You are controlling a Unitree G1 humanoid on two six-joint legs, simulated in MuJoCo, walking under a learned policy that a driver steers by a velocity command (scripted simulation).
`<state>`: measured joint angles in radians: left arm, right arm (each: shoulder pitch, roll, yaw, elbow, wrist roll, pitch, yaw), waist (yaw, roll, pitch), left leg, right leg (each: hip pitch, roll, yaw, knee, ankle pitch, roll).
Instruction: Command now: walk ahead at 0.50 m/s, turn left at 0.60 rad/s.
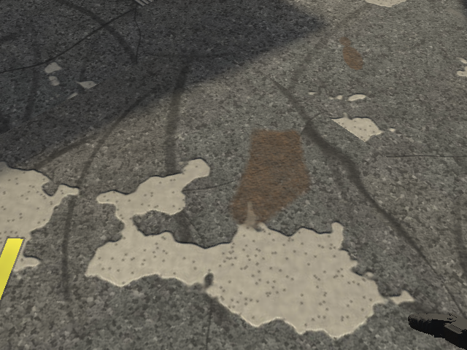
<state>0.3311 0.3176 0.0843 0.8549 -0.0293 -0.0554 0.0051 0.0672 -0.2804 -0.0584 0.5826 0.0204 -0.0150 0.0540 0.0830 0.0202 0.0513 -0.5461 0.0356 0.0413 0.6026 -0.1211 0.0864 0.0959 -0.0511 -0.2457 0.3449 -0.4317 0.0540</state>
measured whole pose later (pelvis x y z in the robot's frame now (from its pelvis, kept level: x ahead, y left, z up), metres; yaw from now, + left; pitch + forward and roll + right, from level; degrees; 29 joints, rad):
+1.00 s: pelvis +0.59 +0.04 +0.01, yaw -6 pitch +2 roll +0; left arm 0.42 0.30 0.07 0.77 -0.03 -0.02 0.02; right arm 0.02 -0.28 -0.03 0.64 0.00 -0.12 0.02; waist 0.10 0.02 0.01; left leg -0.47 -0.02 -0.09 0.44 -0.02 -0.02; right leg -0.05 0.11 0.24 0.43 -0.40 -0.06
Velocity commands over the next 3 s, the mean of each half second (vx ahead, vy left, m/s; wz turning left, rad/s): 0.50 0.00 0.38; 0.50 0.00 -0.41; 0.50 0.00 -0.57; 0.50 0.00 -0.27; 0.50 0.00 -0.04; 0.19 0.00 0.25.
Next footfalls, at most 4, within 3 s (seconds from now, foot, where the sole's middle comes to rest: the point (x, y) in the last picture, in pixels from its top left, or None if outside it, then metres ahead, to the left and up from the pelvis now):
0.02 left None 0.18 0.10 -0.76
0.52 right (280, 331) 0.50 -0.07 -0.76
1.02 left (216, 239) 0.77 0.14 -0.76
1.52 right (321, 195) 0.97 -0.20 -0.76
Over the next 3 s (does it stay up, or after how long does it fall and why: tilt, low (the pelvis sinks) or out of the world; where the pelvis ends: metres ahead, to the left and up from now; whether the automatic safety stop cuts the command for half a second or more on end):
stays up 1.48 -0.40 0.02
